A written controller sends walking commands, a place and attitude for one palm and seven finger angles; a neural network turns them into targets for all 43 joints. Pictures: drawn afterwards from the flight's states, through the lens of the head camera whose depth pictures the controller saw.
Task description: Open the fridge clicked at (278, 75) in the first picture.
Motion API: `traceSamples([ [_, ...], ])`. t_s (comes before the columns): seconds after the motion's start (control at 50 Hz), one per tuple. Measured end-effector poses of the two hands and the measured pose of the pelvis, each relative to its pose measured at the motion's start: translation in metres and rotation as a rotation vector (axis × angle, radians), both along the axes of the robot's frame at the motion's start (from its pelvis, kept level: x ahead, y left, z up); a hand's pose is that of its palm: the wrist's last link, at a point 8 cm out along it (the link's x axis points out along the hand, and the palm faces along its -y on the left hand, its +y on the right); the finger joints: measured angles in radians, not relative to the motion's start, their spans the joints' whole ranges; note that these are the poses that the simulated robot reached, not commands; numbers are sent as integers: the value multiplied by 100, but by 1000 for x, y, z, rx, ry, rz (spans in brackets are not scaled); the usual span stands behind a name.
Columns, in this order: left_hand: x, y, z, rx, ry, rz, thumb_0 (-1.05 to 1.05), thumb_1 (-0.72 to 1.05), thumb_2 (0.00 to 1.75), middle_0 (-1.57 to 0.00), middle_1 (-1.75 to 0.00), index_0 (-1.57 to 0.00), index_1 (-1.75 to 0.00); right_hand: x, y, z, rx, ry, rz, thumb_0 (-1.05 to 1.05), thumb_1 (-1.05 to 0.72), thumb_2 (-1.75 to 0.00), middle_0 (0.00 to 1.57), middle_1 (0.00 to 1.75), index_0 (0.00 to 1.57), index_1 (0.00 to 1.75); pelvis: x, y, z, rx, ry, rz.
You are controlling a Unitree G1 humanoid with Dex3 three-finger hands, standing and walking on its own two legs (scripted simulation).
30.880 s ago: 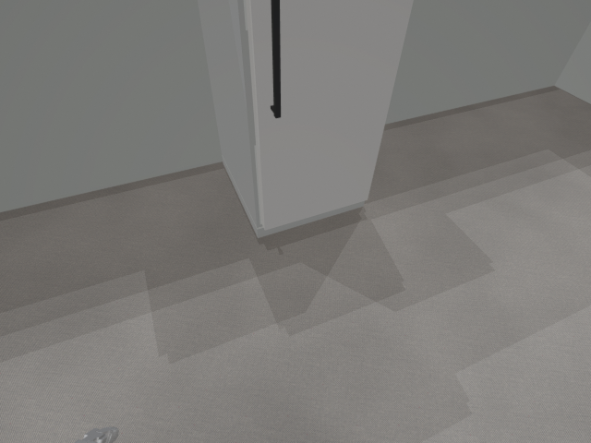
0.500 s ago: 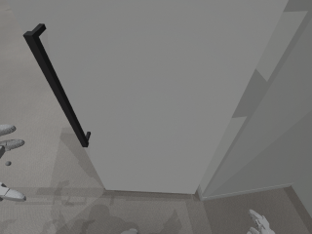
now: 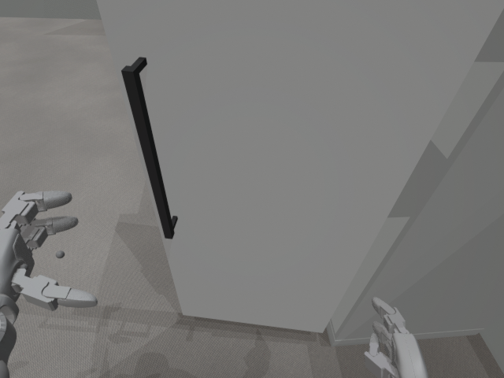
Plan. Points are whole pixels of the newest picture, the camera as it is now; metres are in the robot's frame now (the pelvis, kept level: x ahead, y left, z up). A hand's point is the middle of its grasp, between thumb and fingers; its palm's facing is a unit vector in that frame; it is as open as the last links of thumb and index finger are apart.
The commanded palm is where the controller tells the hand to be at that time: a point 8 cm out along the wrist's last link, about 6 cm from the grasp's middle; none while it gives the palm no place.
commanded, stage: draw the hand back to the body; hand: left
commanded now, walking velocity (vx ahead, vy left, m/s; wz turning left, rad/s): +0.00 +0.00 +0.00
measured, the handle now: (157, 165) +0.44 +0.25 +0.10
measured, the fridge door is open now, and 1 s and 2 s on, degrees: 79 79 79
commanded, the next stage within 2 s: step back with the hand held close in 0.98 s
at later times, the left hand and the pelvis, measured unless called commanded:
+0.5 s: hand (96, 224) +0.24 +0.24 +0.17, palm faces +0.45 -0.81 -0.39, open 9.7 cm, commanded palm +0.18 +0.28 +0.19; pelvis +0.04 -0.03 +0.02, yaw -2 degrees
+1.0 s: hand (119, 211) +0.26 +0.22 +0.18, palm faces +0.43 -0.80 -0.41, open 7.4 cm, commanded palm +0.21 +0.26 +0.19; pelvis +0.07 -0.05 +0.02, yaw -1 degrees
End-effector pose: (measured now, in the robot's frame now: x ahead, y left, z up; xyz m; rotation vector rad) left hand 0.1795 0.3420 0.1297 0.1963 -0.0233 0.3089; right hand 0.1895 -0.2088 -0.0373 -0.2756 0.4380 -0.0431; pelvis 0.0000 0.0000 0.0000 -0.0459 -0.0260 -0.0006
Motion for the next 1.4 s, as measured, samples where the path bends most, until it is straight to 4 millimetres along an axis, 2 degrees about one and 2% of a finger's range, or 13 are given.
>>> traceSamples([
  [0.06, -2, -7, 9, 73, -10, 110, -1, -35, 29, -25, -104, -25, -104, -4, 5, -6, 5, 40, 12, 1, -90, -90, 21, 30, 20, 30, -2, 0, 3, 7, -7, 8],
  [0.16, -8, -24, 31, 174, -57, 150, -1, -19, 37, -24, -94, -24, -94, -13, 4, -19, 27, 114, -9, 1, -89, -90, 21, 30, 20, 30, 3, 0, 8, 16, -20, -4],
  [0.34, 5, -35, 42, 227, -50, 195, 0, 12, 52, -23, -76, -24, -76, -17, -20, -30, 32, 214, -69, 2, -90, -90, 21, 30, 20, 30, 17, -13, 14, 35, -46, -18],
  [0.44, 11, -54, 50, 243, -60, 161, 0, 30, 61, -23, -65, -23, -65, -6, -39, -26, 22, 205, -88, 2, -90, -90, 21, 30, 20, 30, 29, -23, 17, 39, -46, -25],
  [0.56, 18, -71, 62, 272, -80, 129, 1, 52, 71, -22, -53, -22, -52, 19, -56, -18, 10, 180, -93, 2, -90, -90, 20, 30, 20, 30, 43, -33, 19, 41, -43, -28],
  [0.74, 28, -87, 68, 280, -76, 119, 1, 79, 85, -21, -36, -22, -36, 53, -59, -13, 29, 158, -71, 1, -90, -90, 20, 30, 20, 30, 57, -44, 20, 49, -32, -25],
  [0.92, 34, -87, 63, 267, -35, 137, 1, 88, 89, -21, -31, -21, -31, 62, -54, -18, 40, 197, -53, 1, -90, -90, 20, 30, 20, 30, 65, -47, 20, 52, -26, -22],
  [1.12, 36, -81, 65, 268, -44, 129, 2, 89, 90, -21, -30, -21, -30, 53, -51, -20, 36, 223, -68, 1, -90, -90, 20, 30, 20, 30, 63, -41, 21, 50, -31, -27],
  [1.16, 39, -79, 71, 282, -76, 123, 2, 89, 90, -21, -30, -21, -30, 50, -49, -19, 33, 229, -69, 1, -90, -90, 20, 30, 20, 30, 60, -38, 21, 43, -29, -19],
  [1.22, 42, -76, 78, 312, -117, 99, 2, 89, 90, -21, -30, -21, -30, 44, -48, -17, 27, 252, -86, 1, -90, -90, 20, 30, 20, 30, 53, -33, 21, 32, -10, -17],
  [1.28, 41, -74, 74, 324, -103, 52, 2, 89, 90, -21, -30, -21, -30, 35, -48, -12, 23, 264, -124, 1, -90, -90, 20, 30, 20, 30, 45, -26, 21, 28, 8, -27],
  [1.4, 19, -63, 59, 324, -41, -30, 1, 89, 90, -21, -30, -21, -30, 6, -45, -3, -8, 276, -193, 1, -90, -90, 20, 30, 20, 30, 25, -8, 21, 21, 26, -43],
])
